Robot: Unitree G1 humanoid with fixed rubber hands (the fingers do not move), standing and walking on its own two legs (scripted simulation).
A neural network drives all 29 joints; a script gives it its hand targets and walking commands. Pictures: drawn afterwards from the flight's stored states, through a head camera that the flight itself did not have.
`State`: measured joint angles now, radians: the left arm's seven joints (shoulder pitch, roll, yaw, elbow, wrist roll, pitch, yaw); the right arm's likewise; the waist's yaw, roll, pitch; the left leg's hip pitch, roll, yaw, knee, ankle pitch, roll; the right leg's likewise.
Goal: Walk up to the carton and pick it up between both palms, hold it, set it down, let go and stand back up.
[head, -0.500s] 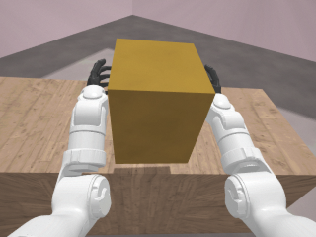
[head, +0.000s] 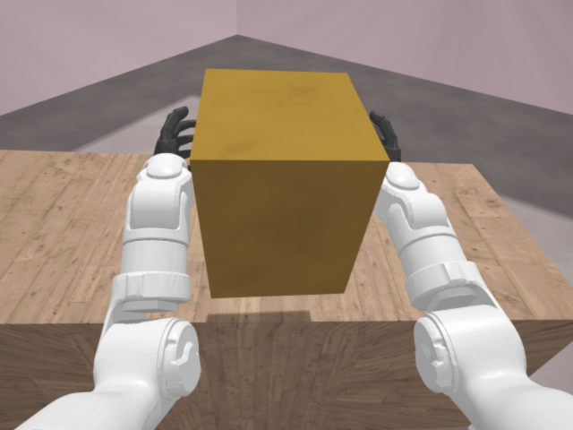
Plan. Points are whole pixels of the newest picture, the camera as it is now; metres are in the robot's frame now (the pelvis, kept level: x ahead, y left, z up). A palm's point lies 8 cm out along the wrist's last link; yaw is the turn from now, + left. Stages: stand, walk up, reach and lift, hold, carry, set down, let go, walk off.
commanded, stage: reach and lift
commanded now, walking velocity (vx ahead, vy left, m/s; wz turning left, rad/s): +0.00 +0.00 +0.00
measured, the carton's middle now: (278, 186) +0.39 +0.00 +0.17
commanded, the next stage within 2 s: hold in 0.16 s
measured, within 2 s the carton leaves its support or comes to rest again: neither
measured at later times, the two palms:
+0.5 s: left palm (154, 162) +0.35 +0.15 +0.24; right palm (386, 155) +0.36 -0.14 +0.25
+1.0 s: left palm (160, 150) +0.37 +0.15 +0.24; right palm (390, 146) +0.37 -0.14 +0.25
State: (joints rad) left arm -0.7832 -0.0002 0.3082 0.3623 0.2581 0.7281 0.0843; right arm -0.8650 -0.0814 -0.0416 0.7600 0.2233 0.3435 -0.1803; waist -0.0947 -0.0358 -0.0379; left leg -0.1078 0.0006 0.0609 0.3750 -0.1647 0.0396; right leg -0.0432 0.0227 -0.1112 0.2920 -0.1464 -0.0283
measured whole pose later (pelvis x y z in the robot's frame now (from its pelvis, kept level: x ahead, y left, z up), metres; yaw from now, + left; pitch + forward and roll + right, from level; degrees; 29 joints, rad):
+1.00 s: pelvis +0.00 +0.00 +0.00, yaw -1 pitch -5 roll -1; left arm -0.82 0.02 0.32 0.32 0.24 0.84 0.06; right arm -0.94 -0.12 0.00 0.72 0.30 0.50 -0.23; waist -0.08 -0.02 -0.10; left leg -0.14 0.01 0.07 0.38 -0.16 0.03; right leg -0.08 0.03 -0.10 0.30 -0.14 -0.03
